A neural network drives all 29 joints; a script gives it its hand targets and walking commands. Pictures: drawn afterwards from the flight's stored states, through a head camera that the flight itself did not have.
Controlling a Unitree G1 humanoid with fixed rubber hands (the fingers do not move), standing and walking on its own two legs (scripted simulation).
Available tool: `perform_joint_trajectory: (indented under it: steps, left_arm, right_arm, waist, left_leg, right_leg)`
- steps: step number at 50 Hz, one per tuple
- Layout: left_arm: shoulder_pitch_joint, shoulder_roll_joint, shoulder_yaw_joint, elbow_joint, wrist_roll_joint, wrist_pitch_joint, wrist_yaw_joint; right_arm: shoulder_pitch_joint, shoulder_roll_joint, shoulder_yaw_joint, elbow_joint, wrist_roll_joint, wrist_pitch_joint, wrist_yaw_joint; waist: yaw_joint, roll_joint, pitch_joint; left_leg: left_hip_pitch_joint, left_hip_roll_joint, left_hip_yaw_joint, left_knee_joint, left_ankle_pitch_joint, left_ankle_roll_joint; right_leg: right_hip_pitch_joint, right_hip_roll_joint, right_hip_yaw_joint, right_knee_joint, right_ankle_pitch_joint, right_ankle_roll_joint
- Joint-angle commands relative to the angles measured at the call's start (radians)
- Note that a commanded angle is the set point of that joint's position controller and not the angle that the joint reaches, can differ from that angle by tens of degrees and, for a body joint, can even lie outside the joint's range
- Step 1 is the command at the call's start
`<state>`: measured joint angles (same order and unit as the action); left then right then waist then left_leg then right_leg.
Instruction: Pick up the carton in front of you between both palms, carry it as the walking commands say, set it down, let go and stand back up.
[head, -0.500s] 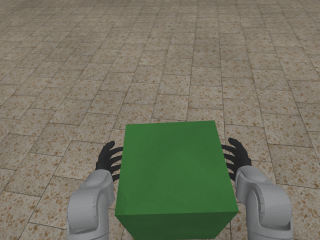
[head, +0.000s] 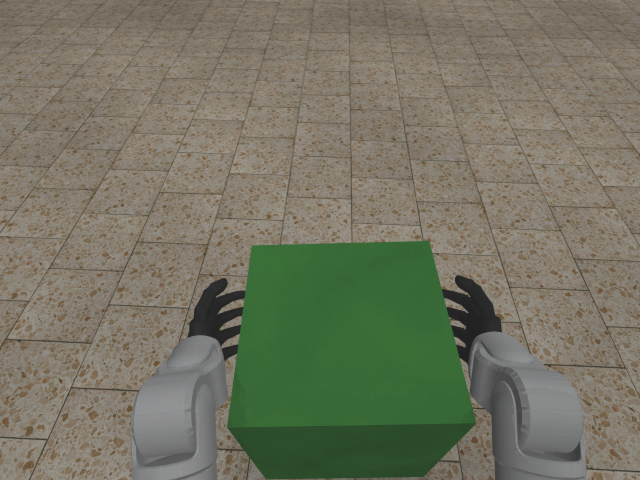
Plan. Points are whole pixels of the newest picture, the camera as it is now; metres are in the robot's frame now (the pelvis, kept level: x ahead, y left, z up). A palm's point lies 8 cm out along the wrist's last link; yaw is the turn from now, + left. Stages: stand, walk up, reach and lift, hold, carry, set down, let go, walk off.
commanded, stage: carry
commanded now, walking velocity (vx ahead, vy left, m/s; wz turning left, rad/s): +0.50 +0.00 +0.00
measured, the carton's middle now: (342, 367) +0.25 +0.00 -0.01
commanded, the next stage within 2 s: none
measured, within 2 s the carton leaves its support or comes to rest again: neither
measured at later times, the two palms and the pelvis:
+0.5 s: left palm (252, 153) +0.58 +0.12 +0.08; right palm (429, 143) +0.61 -0.17 +0.07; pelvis +0.34 -0.05 +0.00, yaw +5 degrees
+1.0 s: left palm (247, 71) +0.87 +0.16 +0.07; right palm (388, 65) +0.87 -0.14 +0.08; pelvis +0.62 +0.00 +0.00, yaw +1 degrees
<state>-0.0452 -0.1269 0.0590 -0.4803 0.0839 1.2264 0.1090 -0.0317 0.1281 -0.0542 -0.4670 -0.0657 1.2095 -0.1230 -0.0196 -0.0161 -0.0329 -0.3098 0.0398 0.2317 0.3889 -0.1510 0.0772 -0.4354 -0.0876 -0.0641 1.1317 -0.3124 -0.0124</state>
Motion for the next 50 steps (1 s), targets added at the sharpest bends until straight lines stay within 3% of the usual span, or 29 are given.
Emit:
perform_joint_trajectory:
  steps: [1,7,13,15,16,17,18,19,20,21,22,23,25,28,34,36,39,40,41,42,43,44,45,46,48,50]
  left_arm:
    - [-0.360,-0.968,-0.727,-0.077,-0.335,-0.054,-0.183]
    - [-0.357,-0.915,-0.736,-0.141,-0.329,-0.061,-0.162]
    - [-0.356,-0.794,-0.710,-0.156,-0.344,-0.007,-0.156]
    - [-0.349,-0.770,-0.690,-0.143,-0.346,0.006,-0.155]
    - [-0.344,-0.766,-0.679,-0.133,-0.344,0.010,-0.156]
    - [-0.335,-0.762,-0.666,-0.121,-0.343,0.013,-0.157]
    - [-0.339,-0.752,-0.654,-0.113,-0.336,0.013,-0.160]
    - [-0.329,-0.769,-0.648,-0.084,-0.342,0.010,-0.164]
    - [-0.331,-0.804,-0.658,-0.097,-0.356,0.008,-0.171]
    - [-0.344,-0.849,-0.668,-0.101,-0.364,-0.002,-0.178]
    - [-0.366,-0.893,-0.677,-0.107,-0.367,-0.014,-0.184]
    - [-0.388,-0.922,-0.688,-0.112,-0.371,-0.024,-0.189]
    - [-0.398,-0.948,-0.701,-0.121,-0.380,-0.041,-0.198]
    - [-0.377,-0.927,-0.706,-0.132,-0.385,-0.052,-0.209]
    - [-0.323,-0.821,-0.679,-0.156,-0.364,-0.033,-0.195]
    - [-0.302,-0.790,-0.660,-0.148,-0.344,-0.020,-0.185]
    - [-0.313,-0.763,-0.645,-0.141,-0.327,0.000,-0.175]
    - [-0.331,-0.753,-0.645,-0.137,-0.328,0.006,-0.173]
    - [-0.362,-0.742,-0.652,-0.146,-0.334,0.015,-0.172]
    - [-0.345,-0.750,-0.667,-0.139,-0.343,0.026,-0.172]
    - [-0.334,-0.771,-0.674,-0.130,-0.346,0.026,-0.176]
    - [-0.356,-0.810,-0.689,-0.123,-0.353,0.019,-0.182]
    - [-0.382,-0.855,-0.704,-0.122,-0.362,0.009,-0.188]
    - [-0.412,-0.895,-0.716,-0.122,-0.372,-0.003,-0.192]
    - [-0.419,-0.941,-0.730,-0.120,-0.373,-0.025,-0.195]
    - [-0.392,-0.954,-0.734,-0.121,-0.365,-0.042,-0.193]
  right_arm:
    - [-0.400,0.953,0.704,-0.121,0.366,-0.039,0.215]
    - [-0.370,0.871,0.699,-0.167,0.365,-0.046,0.216]
    - [-0.343,0.760,0.659,-0.162,0.330,0.000,0.184]
    - [-0.355,0.742,0.656,-0.162,0.326,0.014,0.176]
    - [-0.364,0.737,0.657,-0.165,0.327,0.021,0.174]
    - [-0.377,0.732,0.660,-0.170,0.329,0.027,0.172]
    - [-0.399,0.733,0.672,-0.186,0.336,0.035,0.172]
    - [-0.400,0.741,0.679,-0.193,0.339,0.041,0.175]
    - [-0.409,0.781,0.694,-0.172,0.347,0.035,0.179]
    - [-0.414,0.826,0.699,-0.161,0.346,0.024,0.186]
    - [-0.427,0.873,0.707,-0.154,0.350,0.013,0.190]
    - [-0.431,0.913,0.717,-0.147,0.351,0.001,0.194]
    - [-0.420,0.951,0.725,-0.138,0.339,-0.022,0.193]
    - [-0.386,0.953,0.725,-0.135,0.316,-0.043,0.182]
    - [-0.370,0.866,0.721,-0.180,0.324,-0.019,0.163]
    - [-0.376,0.829,0.717,-0.182,0.333,0.000,0.164]
    - [-0.371,0.797,0.701,-0.169,0.339,0.021,0.168]
    - [-0.376,0.782,0.690,-0.164,0.333,0.027,0.170]
    - [-0.380,0.767,0.674,-0.149,0.327,0.031,0.171]
    - [-0.351,0.774,0.662,-0.111,0.332,0.031,0.174]
    - [-0.325,0.797,0.656,-0.099,0.336,0.026,0.179]
    - [-0.331,0.836,0.655,-0.096,0.338,0.016,0.184]
    - [-0.350,0.878,0.660,-0.098,0.338,0.005,0.191]
    - [-0.381,0.918,0.663,-0.102,0.341,-0.005,0.196]
    - [-0.393,0.958,0.675,-0.107,0.345,-0.023,0.204]
    - [-0.386,0.962,0.683,-0.117,0.350,-0.037,0.208]
  waist:
    - [0.012,0.132,-0.309]
    - [0.007,0.152,-0.192]
    - [0.002,0.173,-0.086]
    - [0.014,0.182,-0.128]
    - [0.030,0.164,-0.175]
    - [0.046,0.109,-0.243]
    - [0.061,-0.090,-0.338]
    - [0.053,-0.333,-0.385]
    - [0.046,-0.249,-0.357]
    - [0.045,-0.166,-0.363]
    - [0.041,-0.069,-0.337]
    - [0.037,-0.040,-0.327]
    - [0.033,-0.082,-0.324]
    - [0.032,-0.107,-0.279]
    - [0.032,-0.144,-0.183]
    - [0.039,-0.155,-0.178]
    - [0.021,-0.112,-0.203]
    - [0.012,-0.074,-0.231]
    - [0.003,0.087,-0.328]
    - [-0.006,0.236,-0.428]
    - [0.004,0.197,-0.429]
    - [0.007,0.176,-0.422]
    - [0.016,0.140,-0.403]
    - [0.018,0.156,-0.362]
    - [0.014,0.167,-0.392]
    - [0.020,0.129,-0.412]
  left_leg:
    - [0.352,0.258,-0.269,-0.210,0.146,0.032]
    - [0.397,0.214,-0.160,-0.250,0.207,0.048]
    - [0.426,0.204,-0.093,-0.228,0.373,0.027]
    - [0.438,0.198,-0.051,-0.110,0.555,0.000]
    - [0.407,0.172,0.002,0.035,0.617,-0.025]
    - [0.298,0.133,0.019,0.233,0.543,-0.048]
    - [0.043,0.064,0.000,0.524,0.283,-0.092]
    - [-0.220,-0.074,-0.071,0.783,-0.224,-0.115]
    - [-0.306,-0.027,-0.193,0.929,-0.314,-0.085]
    - [-0.329,0.022,-0.231,0.956,-0.284,-0.056]
    - [-0.317,0.065,-0.238,0.889,-0.228,-0.047]
    - [-0.294,0.096,-0.247,0.801,-0.173,-0.047]
    - [-0.249,0.085,-0.205,0.697,-0.106,-0.058]
    - [-0.293,0.081,-0.157,0.546,-0.053,-0.085]
    - [-0.240,0.010,-0.042,0.216,0.102,-0.102]
    - [-0.181,-0.017,-0.014,0.135,0.181,-0.102]
    - [0.088,-0.046,0.034,-0.050,0.349,-0.089]
    - [0.232,0.015,-0.019,-0.077,0.490,-0.091]
    - [0.458,0.211,-0.207,0.058,0.951,-0.027]
    - [0.619,0.359,-0.391,0.056,1.107,0.128]
    - [0.567,0.388,-0.410,0.003,1.034,0.164]
    - [0.519,0.361,-0.369,-0.034,0.899,0.150]
    - [0.439,0.316,-0.292,-0.062,0.747,0.098]
    - [0.382,0.269,-0.252,-0.085,0.661,0.052]
    - [0.358,0.247,-0.218,-0.096,0.444,0.044]
    - [0.320,0.229,-0.173,-0.072,0.348,0.032]
  right_leg:
    - [-0.134,-0.036,0.012,-0.098,0.086,0.006]
    - [-0.225,-0.028,-0.069,-0.410,0.224,0.039]
    - [-0.142,0.016,-0.138,-0.629,0.306,-0.002]
    - [0.003,0.053,-0.170,-0.655,0.282,-0.021]
    - [0.149,0.095,-0.214,-0.692,0.254,-0.024]
    - [0.351,0.087,-0.193,-0.697,0.179,-0.027]
    - [0.582,-0.161,0.176,-0.750,0.031,-0.106]
    - [0.726,-0.329,0.584,-0.910,0.067,-0.222]
    - [0.708,-0.341,0.522,-0.908,0.267,-0.227]
    - [0.669,-0.307,0.403,-0.860,0.387,-0.208]
    - [0.593,-0.279,0.302,-0.853,0.466,-0.169]
    - [0.542,-0.257,0.237,-0.880,0.420,-0.130]
    - [0.490,-0.223,0.152,-0.929,0.325,-0.103]
    - [0.484,-0.208,0.083,-0.981,0.275,-0.123]
    - [0.496,-0.135,-0.108,-0.889,0.783,-0.083]
    - [0.507,-0.119,-0.140,-0.846,0.814,-0.060]
    - [0.433,-0.084,-0.193,-0.649,0.770,0.001]
    - [0.362,-0.064,-0.179,-0.553,0.651,0.034]
    - [0.217,-0.026,-0.143,-0.369,0.294,0.063]
    - [0.069,0.059,-0.071,-0.197,-0.170,0.076]
    - [0.035,0.052,0.004,-0.145,-0.295,0.066]
    - [0.032,0.033,0.042,-0.168,-0.295,0.049]
    - [0.073,-0.006,0.056,-0.332,-0.281,0.034]
    - [0.109,-0.007,0.046,-0.489,-0.262,0.031]
    - [0.187,0.032,-0.005,-0.581,-0.167,0.030]
    - [0.252,0.022,-0.035,-0.701,0.021,0.029]
